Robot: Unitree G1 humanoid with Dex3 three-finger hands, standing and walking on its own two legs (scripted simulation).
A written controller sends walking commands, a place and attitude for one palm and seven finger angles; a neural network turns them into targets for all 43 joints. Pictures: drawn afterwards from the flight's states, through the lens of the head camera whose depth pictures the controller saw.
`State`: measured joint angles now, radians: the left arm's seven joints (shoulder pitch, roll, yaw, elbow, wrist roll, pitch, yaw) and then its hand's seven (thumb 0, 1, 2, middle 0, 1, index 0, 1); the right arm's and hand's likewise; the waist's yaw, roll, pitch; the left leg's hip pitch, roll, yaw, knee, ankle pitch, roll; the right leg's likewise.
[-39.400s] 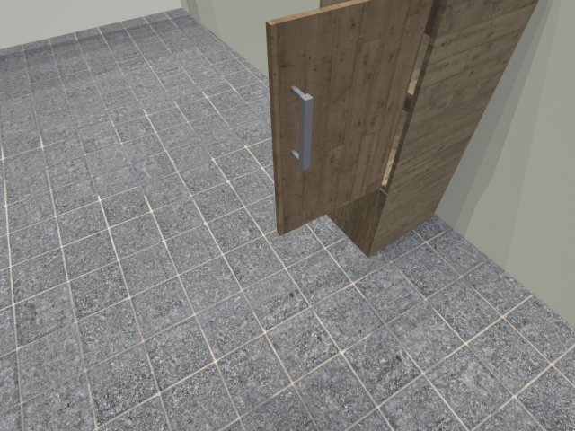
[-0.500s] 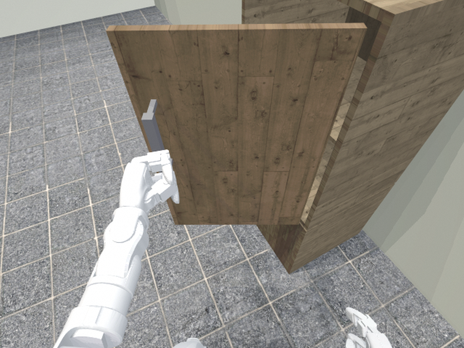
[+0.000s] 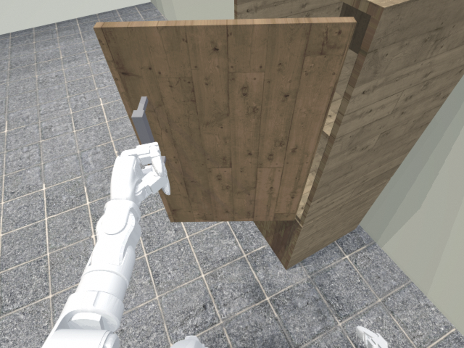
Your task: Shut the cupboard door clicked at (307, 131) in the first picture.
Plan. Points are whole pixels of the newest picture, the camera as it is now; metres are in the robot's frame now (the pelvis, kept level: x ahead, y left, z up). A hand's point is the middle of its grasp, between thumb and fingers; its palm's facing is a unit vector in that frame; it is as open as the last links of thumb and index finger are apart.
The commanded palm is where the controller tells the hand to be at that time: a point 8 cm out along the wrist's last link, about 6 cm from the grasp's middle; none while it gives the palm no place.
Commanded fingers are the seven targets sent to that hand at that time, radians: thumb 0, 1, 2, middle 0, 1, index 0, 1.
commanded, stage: push the door shut along its arc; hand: left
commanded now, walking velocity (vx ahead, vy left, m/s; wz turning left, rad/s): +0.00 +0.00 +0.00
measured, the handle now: (152, 142) +0.48 +0.17 +0.08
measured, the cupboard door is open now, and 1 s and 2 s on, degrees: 61 50 39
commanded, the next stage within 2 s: pull the fist back off the door in 2.00 s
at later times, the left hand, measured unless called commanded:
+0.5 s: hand (164, 159) +0.43 +0.14 +0.08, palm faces -0.08 -1.00 -0.02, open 3.1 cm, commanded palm +0.42 +0.18 +0.08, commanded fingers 0.00 0.90 0.90 -1.30 -1.50 -1.30 -1.50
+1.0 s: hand (193, 135) +0.49 +0.09 +0.09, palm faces -0.24 -0.97 -0.02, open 3.1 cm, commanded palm +0.49 +0.15 +0.08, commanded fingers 0.00 0.90 0.90 -1.30 -1.50 -1.30 -1.50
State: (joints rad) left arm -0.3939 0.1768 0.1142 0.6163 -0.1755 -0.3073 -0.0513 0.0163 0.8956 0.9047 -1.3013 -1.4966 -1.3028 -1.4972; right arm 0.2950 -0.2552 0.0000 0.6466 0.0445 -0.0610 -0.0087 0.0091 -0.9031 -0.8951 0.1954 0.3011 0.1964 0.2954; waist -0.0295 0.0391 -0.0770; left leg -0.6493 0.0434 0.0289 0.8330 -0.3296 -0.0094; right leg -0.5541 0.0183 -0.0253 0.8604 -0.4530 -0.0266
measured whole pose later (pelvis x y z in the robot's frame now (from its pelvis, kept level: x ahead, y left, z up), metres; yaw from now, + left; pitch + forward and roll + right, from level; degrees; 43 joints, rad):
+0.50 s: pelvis -0.01 +0.02 -0.01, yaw +1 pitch +11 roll -1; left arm -0.69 0.24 0.13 0.93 -0.18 -0.34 -0.15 0.02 0.90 0.90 -1.33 -1.50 -1.32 -1.50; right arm 0.31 -0.26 0.01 0.67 0.04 -0.07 -0.01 0.01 -0.90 -0.89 0.20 0.30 0.20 0.30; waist -0.05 0.04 -0.08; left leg -0.77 0.03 0.02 0.91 -0.35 0.01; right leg -0.65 0.01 -0.04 0.92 -0.46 -0.01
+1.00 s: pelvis -0.02 +0.02 -0.03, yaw +0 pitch +18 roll -2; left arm -1.05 0.33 0.17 1.22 -0.12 -0.32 -0.21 0.02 0.90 0.90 -1.30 -1.50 -1.30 -1.50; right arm 0.38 -0.28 0.01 0.71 0.01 -0.09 0.01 0.01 -0.90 -0.89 0.20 0.30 0.20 0.30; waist -0.17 0.05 -0.09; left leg -0.97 0.04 0.02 1.01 -0.35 0.02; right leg -0.85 0.01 -0.04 1.01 -0.46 0.00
